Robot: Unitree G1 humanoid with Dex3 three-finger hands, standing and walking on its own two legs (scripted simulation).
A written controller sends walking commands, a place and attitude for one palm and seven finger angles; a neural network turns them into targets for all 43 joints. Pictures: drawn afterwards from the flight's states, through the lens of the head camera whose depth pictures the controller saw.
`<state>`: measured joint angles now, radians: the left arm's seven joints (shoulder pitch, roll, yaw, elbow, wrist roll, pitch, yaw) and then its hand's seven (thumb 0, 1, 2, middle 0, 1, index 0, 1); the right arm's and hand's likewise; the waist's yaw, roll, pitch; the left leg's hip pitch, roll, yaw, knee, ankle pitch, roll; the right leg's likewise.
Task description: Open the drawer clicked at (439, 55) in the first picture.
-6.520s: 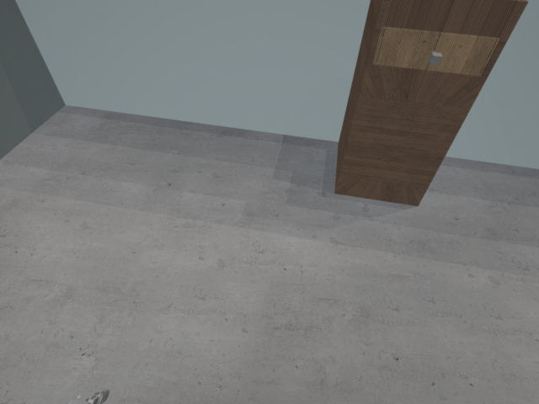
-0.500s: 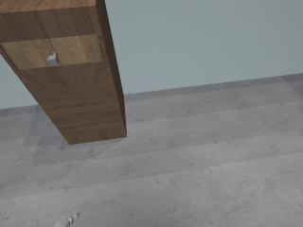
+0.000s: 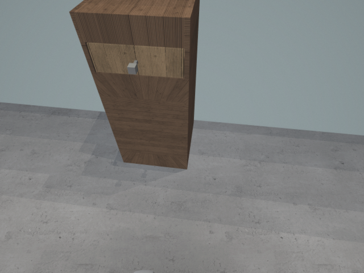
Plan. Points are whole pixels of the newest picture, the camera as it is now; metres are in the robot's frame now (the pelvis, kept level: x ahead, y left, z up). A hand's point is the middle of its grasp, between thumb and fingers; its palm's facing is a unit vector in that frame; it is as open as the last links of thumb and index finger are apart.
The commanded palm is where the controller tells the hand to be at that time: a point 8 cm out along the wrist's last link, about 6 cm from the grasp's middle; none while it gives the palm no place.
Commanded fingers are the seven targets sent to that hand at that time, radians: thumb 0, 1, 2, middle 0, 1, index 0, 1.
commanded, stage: take the last steps up to it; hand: left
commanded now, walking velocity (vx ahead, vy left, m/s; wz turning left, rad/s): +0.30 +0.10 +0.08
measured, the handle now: (134, 66) +0.82 +0.29 +0.00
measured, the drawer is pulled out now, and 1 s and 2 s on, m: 0.00 0.00 0.00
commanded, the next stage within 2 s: come to a stop and stand still in 0.74 s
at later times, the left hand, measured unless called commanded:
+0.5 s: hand (88, 246) +0.20 +0.29 -0.18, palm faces +0.04 -0.99 -0.16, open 7.4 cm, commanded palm none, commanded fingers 0.00 0.90 0.90 -0.20 -0.30 -0.20 -0.30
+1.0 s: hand (112, 194) +0.35 +0.27 -0.17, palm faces +0.01 -0.97 -0.25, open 7.2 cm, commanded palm none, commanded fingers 0.00 0.90 0.90 -0.20 -0.30 -0.20 -0.30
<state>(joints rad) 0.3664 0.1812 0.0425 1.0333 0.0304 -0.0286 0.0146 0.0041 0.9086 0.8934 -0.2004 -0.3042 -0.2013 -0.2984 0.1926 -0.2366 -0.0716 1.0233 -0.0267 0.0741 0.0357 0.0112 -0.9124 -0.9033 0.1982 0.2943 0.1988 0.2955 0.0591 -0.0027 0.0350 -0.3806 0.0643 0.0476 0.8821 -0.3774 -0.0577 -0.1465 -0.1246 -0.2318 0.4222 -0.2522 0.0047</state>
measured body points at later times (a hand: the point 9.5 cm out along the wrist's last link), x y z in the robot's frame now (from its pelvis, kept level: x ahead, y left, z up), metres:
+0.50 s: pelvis +0.13 +0.11 -0.01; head +0.14 +0.12 +0.44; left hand +0.20 +0.34 -0.16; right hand +0.06 -0.12 -0.15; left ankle +0.03 +0.17 -0.75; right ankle +0.20 -0.02 -0.68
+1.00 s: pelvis +0.31 +0.08 -0.01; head +0.34 +0.07 +0.44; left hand +0.35 +0.32 -0.15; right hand +0.35 -0.15 -0.17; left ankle +0.38 +0.24 -0.71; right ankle +0.31 +0.00 -0.75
